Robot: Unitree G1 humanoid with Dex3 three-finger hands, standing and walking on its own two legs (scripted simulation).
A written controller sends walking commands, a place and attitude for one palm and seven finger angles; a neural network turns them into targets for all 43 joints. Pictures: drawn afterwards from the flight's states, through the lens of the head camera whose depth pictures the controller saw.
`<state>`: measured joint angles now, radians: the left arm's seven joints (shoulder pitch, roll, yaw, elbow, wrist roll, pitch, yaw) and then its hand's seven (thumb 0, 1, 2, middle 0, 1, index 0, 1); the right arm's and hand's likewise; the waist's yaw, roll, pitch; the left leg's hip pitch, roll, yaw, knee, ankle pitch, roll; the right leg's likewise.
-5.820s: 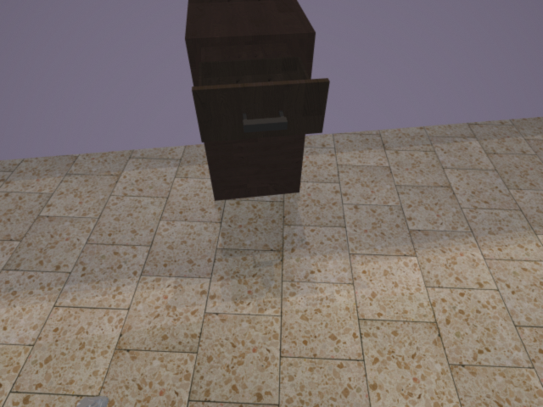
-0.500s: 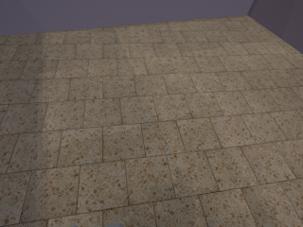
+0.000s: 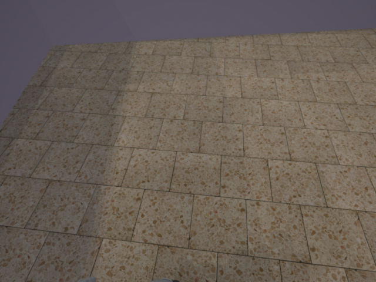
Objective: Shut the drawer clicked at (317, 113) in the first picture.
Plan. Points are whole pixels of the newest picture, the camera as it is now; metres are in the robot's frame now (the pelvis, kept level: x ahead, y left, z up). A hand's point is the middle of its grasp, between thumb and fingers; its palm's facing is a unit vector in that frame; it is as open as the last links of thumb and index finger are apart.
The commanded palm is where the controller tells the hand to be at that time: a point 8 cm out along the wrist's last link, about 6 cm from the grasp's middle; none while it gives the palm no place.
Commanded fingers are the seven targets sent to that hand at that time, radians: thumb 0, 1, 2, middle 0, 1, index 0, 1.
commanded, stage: turn to face it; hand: left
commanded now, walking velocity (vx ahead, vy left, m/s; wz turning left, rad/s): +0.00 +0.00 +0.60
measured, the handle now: out of the picture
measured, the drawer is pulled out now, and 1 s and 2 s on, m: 0.30 0.30 0.30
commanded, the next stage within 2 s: none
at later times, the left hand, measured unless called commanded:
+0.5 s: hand out of the picture -0.08 +0.23 -0.18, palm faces +0.39 -0.88 -0.27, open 7.4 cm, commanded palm none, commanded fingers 0.00 0.90 0.90 -0.20 -0.30 -0.20 -0.30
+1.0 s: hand out of the picture -0.02 +0.21 -0.12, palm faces +0.57 -0.76 -0.30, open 7.4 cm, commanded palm none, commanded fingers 0.00 0.90 0.90 -0.20 -0.30 -0.20 -0.30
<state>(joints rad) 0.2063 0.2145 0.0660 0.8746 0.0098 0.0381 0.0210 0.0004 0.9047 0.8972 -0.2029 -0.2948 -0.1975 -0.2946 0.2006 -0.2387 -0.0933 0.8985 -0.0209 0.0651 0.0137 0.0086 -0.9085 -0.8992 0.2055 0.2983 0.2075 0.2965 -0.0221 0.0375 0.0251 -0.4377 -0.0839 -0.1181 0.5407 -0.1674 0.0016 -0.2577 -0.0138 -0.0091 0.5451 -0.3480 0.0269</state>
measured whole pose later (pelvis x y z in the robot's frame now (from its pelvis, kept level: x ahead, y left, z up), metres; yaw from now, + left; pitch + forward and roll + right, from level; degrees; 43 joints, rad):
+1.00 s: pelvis +0.00 -0.03 +0.01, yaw +37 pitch +0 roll +2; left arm 0.16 0.18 0.03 0.83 0.01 0.01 0.02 0.00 0.90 0.90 -0.21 -0.30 -0.20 -0.30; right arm 0.22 -0.27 -0.10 0.93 -0.02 0.08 0.02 0.01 -0.91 -0.90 0.20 0.30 0.21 0.30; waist -0.04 0.07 0.07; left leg -0.48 -0.05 -0.06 1.06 -0.45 -0.05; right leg -0.25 -0.05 -0.10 0.57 -0.32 -0.03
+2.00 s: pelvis +0.01 -0.04 +0.01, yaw +74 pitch -1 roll +2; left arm 0.20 0.17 0.03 0.85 0.01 0.02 0.03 0.00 0.90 0.90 -0.21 -0.30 -0.20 -0.30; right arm 0.23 -0.27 -0.10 0.94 -0.03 0.09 0.03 0.01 -0.91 -0.90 0.20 0.30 0.20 0.30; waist -0.04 0.06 0.06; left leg -0.52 -0.01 -0.02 1.18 -0.37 -0.06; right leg -0.20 -0.08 -0.14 0.52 -0.30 -0.03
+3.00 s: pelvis +0.00 -0.04 +0.02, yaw +95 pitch -1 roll +1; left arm 0.39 0.13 0.03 1.04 0.02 -0.04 0.02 0.00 0.91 0.90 -0.21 -0.30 -0.20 -0.30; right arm 0.30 -0.22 -0.08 1.07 -0.03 0.04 0.02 0.01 -0.91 -0.90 0.20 0.30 0.20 0.30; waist 0.01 0.04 -0.01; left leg -0.43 0.08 0.02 0.94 -0.28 -0.03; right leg -0.11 -0.04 -0.13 0.34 -0.21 -0.03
